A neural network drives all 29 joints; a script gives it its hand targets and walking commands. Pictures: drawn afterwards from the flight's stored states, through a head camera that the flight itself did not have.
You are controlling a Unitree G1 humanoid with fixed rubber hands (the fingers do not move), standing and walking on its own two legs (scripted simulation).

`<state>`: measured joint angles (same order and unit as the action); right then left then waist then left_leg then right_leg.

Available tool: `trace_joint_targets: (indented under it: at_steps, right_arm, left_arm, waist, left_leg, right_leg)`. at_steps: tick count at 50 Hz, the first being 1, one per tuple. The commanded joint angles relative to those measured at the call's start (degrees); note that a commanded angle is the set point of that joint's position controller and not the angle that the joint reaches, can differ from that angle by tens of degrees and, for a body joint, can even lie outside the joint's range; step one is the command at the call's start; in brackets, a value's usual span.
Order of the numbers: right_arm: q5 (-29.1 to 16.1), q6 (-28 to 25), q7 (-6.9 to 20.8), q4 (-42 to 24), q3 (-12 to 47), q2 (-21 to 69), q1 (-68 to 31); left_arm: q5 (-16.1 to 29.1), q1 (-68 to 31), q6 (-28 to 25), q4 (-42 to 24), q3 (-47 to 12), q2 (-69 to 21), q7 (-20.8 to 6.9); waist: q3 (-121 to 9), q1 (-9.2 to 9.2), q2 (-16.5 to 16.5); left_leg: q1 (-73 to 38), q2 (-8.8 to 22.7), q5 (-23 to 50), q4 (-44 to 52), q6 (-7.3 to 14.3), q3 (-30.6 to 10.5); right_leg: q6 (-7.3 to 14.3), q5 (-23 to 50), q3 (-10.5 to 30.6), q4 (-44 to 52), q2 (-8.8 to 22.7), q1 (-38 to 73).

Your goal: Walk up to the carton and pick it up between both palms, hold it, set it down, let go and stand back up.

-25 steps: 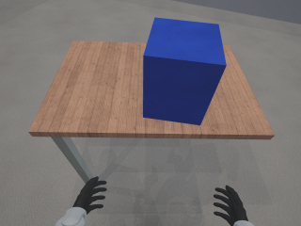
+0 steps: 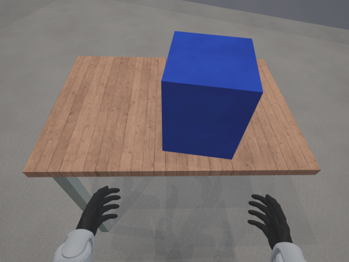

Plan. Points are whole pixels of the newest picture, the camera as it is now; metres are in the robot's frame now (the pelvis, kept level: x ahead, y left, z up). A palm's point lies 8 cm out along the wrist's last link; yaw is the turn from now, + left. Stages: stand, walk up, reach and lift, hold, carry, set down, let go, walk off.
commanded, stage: reach and lift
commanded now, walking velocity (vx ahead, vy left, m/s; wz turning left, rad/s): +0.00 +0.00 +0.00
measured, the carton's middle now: (204, 98) +0.51 -0.03 +0.08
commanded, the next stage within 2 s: none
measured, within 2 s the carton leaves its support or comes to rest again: neither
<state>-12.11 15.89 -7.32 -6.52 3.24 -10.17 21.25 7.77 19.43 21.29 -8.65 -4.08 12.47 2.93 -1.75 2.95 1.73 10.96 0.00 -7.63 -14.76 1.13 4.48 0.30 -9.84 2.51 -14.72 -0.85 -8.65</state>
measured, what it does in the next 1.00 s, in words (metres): stands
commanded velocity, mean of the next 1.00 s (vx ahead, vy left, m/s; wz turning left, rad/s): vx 0.00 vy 0.00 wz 0.00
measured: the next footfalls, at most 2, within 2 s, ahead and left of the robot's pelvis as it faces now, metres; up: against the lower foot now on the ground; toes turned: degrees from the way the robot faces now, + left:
none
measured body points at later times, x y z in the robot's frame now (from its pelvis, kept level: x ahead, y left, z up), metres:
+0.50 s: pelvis -0.01 +0.00 +0.00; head +0.00 +0.01 +0.45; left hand +0.26 +0.21 +0.05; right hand +0.27 -0.18 +0.05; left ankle +0.00 +0.10 -0.75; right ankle -0.03 -0.12 -0.75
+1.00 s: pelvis -0.02 +0.00 +0.00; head -0.01 +0.01 +0.45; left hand +0.33 +0.20 +0.11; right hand +0.34 -0.19 +0.10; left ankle +0.00 +0.10 -0.75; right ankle -0.03 -0.12 -0.75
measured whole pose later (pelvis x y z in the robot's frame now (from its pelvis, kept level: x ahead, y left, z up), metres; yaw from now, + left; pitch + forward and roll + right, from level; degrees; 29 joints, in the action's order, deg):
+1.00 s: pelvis -0.02 +0.00 +0.00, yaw +1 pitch +2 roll +0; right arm -14.5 24.8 -12.3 11.7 -3.2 -11.3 -19.9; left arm 10.3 -19.3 36.7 2.6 3.4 14.4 2.4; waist -1.2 -0.1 1.8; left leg 9.2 -0.5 -5.6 -13.2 1.4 3.4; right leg 0.0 -8.4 2.1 -13.9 -0.5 -7.0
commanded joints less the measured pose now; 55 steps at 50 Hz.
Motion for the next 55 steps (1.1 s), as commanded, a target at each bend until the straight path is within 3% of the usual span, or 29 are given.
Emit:
trace_joint_targets:
  at_steps: [1,10,24,29,33,37,44,55]
  right_arm:
    - [-0.2,-3.7,-0.2,-8.7,-1.6,-3.5,-4.5]
    - [0.9,-4.0,-2.2,-9.4,-0.9,-2.1,-13.4]
    - [-0.3,-5.5,-2.3,-0.9,-6.1,-4.9,-27.6]
    - [-1.4,-2.5,-1.9,1.3,-6.9,-6.4,-35.1]
    - [-2.8,-0.4,-1.8,-1.5,-7.2,-8.0,-41.0]
    - [-2.3,2.4,-2.8,2.3,-7.6,-8.4,-44.9]
    - [-2.3,6.1,-4.8,8.3,-8.2,-7.2,-54.2]
    - [0.3,9.0,-5.7,13.4,-10.1,-7.3,-71.1]
  left_arm:
    - [1.0,-7.1,-5.2,-9.9,2.6,4.7,-0.4]
    - [2.8,-14.2,-6.4,-5.5,4.1,6.0,-1.2]
    - [3.8,-29.7,-9.7,-1.1,3.0,6.4,-1.0]
    - [4.6,-35.5,-4.5,-2.0,2.4,6.8,0.1]
    - [4.6,-39.2,0.1,-5.2,4.1,7.1,0.8]
    - [2.8,-42.2,6.0,-4.3,7.2,6.6,0.3]
    - [1.7,-53.1,13.0,-0.5,9.7,6.5,-0.8]
    - [4.1,-71.0,12.5,11.7,10.0,10.2,0.3]
  waist:
    - [-9.0,-0.88,-2.4]
    - [-7.1,-0.51,0.9]
    - [-10.7,-1.35,-3.3]
    - [-13.5,-1.91,-2.2]
    - [-18.3,-1.87,-0.6]
    - [-18.2,-2.33,-1.7]
    - [-14.3,-2.57,-4.1]
    - [-21.3,-4.11,-0.4]
  left_leg:
    - [-11.2,0.2,20.8,-2.3,-1.5,-2.1]
    - [-8.5,0.7,12.4,-1.5,1.3,-2.4]
    - [-15.6,1.7,14.1,-2.9,0.3,-3.5]
    - [-17.7,2.0,16.3,-3.1,-0.2,-4.1]
    - [-20.1,1.8,25.6,-4.3,-0.7,-4.3]
    - [-22.6,0.9,29.9,-4.5,-1.5,-4.4]
    - [-21.2,0.3,23.8,-2.1,-2.0,-3.9]
    - [-15.9,0.3,13.3,-1.2,1.8,-3.9]
  right_leg:
    - [0.8,11.3,2.4,1.2,0.8,-2.3]
    - [-0.4,7.9,2.5,1.0,2.5,-2.3]
    - [1.6,2.1,0.2,2.4,1.5,-8.3]
    - [1.6,2.4,-0.4,2.7,0.7,-9.8]
    - [1.4,8.2,-0.1,1.7,0.1,-6.9]
    - [0.7,12.3,-0.2,1.9,-0.3,-5.7]
    - [0.0,9.6,-0.4,3.4,-0.3,-4.8]
    - [-0.5,6.8,-0.7,1.6,0.9,-2.9]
